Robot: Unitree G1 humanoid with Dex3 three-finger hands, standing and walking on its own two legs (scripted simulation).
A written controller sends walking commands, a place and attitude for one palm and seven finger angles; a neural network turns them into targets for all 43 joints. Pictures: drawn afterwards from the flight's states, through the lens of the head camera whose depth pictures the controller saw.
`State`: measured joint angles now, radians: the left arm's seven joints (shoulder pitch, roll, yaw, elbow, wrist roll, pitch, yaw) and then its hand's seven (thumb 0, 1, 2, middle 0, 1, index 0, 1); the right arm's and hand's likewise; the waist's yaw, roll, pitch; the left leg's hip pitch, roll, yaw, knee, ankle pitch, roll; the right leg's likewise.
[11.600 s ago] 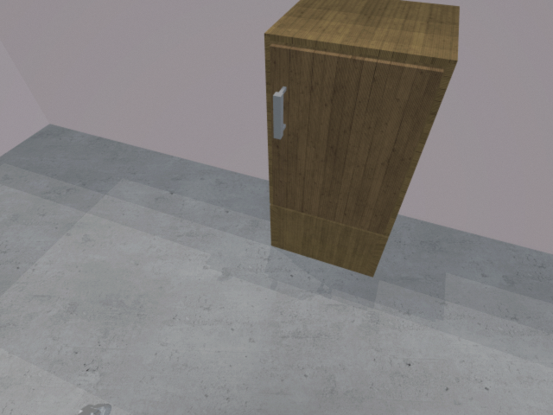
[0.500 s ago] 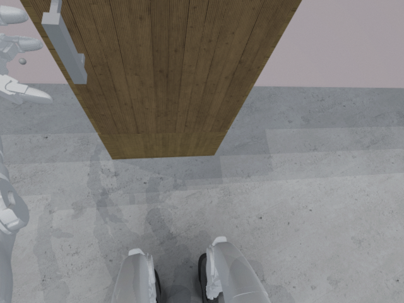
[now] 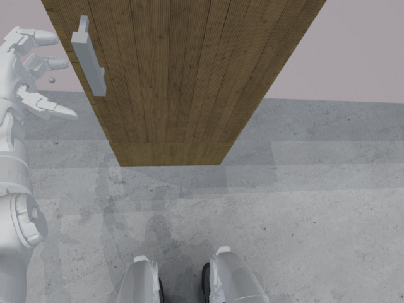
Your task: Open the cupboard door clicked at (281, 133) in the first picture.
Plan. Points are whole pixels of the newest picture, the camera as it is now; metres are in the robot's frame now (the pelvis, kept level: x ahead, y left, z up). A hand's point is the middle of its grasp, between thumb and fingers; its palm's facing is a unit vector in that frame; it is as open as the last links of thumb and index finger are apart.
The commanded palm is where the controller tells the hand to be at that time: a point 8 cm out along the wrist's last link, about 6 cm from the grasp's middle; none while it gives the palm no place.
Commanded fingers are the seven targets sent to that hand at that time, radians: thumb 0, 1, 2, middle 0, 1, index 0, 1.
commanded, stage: move the hooked fingers beside the handle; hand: left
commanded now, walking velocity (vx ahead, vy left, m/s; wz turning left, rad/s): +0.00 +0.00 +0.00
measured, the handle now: (92, 59) +0.55 +0.17 +0.06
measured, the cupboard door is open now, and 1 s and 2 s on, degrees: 0 0 0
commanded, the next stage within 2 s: slide the fingers in behind the handle in 0.24 s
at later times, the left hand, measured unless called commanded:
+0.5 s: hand (56, 81) +0.51 +0.22 +0.05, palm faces -0.05 -1.00 -0.02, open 14.0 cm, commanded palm +0.49 +0.26 +0.05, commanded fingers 0.00 -0.50 0.30 -0.30 -1.20 -0.30 -1.20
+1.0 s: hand (77, 83) +0.51 +0.19 +0.05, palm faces -0.04 -1.00 -0.02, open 14.0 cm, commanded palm +0.49 +0.22 +0.05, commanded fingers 0.00 -0.50 0.30 -0.30 -1.20 -0.30 -1.20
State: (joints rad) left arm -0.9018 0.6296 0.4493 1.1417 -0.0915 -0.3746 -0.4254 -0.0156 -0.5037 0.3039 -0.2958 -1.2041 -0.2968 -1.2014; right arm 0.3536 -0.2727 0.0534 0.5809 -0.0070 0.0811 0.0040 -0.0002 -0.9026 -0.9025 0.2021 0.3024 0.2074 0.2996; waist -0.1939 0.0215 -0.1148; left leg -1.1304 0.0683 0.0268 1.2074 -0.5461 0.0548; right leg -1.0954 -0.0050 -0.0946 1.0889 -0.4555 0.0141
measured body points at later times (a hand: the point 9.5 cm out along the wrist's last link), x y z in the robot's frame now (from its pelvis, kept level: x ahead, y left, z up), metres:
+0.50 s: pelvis -0.01 -0.01 +0.00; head +0.16 +0.03 +0.41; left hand +0.50 +0.28 +0.06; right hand +0.01 -0.28 -0.10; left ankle +0.00 +0.08 -0.64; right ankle +0.03 -0.14 -0.64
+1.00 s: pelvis +0.00 -0.01 +0.00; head +0.15 +0.02 +0.42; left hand +0.50 +0.25 +0.05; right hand +0.01 -0.28 -0.11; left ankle +0.00 +0.08 -0.64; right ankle +0.03 -0.14 -0.64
